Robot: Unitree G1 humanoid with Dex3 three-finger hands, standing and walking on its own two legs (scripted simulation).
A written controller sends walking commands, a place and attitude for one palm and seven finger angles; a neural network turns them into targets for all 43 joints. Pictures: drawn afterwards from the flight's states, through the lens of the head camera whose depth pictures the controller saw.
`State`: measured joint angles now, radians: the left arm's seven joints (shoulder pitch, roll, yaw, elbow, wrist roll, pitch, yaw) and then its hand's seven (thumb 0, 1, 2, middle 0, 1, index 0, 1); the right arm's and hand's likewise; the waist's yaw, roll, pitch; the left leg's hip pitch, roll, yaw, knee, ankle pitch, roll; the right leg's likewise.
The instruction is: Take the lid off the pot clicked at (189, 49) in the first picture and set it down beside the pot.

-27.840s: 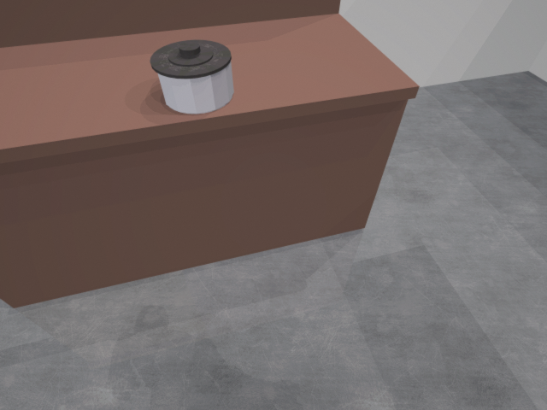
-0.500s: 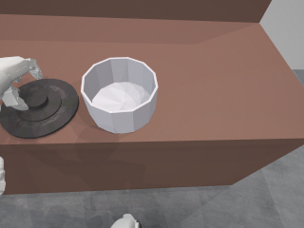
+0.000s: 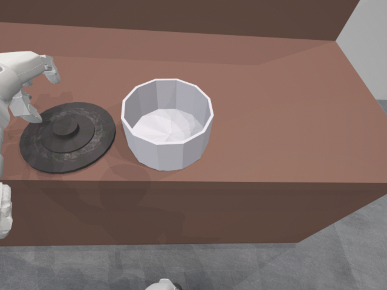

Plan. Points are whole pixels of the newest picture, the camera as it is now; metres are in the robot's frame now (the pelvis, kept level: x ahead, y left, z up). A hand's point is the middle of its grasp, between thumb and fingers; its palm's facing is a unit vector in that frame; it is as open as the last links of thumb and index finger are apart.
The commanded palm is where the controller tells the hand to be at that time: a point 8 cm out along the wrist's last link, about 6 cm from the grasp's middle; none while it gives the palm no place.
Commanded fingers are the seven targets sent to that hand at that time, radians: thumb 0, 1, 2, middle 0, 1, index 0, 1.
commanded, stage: raise the empty hand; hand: left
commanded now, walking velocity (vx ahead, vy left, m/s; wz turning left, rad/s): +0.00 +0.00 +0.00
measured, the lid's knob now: (66, 127) +0.46 +0.30 +0.03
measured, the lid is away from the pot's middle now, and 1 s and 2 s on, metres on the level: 0.24 0.24 0.24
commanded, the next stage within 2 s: draw the hand back to the body in 0.38 s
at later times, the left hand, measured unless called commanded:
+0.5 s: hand (20, 82) +0.45 +0.33 +0.17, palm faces -0.30 -0.08 -0.95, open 11.0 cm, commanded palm +0.45 +0.31 +0.23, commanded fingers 0.00 -0.00 0.63 -0.34 -0.87 -0.34 -0.87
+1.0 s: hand (18, 108) +0.39 +0.31 +0.16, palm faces -0.18 -0.19 -0.97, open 11.0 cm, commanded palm +0.36 +0.30 +0.23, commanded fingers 0.00 -0.00 0.63 -0.34 -0.87 -0.34 -0.87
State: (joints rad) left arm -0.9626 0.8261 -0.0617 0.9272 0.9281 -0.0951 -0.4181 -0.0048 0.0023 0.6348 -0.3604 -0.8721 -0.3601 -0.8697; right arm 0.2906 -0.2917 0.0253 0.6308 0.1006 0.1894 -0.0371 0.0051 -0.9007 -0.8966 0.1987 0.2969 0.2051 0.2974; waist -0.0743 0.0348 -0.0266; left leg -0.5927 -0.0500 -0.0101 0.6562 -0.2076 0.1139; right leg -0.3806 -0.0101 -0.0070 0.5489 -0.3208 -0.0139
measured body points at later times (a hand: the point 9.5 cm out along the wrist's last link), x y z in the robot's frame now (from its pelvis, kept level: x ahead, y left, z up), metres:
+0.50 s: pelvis +0.00 +0.02 +0.00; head +0.05 +0.04 +0.45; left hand +0.46 +0.33 +0.22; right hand +0.08 -0.25 -0.11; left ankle +0.07 +0.04 -0.72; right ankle -0.03 -0.18 -0.72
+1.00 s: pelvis -0.02 +0.01 +0.00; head +0.02 +0.02 +0.45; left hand +0.39 +0.32 +0.22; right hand +0.14 -0.22 -0.10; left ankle +0.07 +0.04 -0.72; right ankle -0.03 -0.18 -0.72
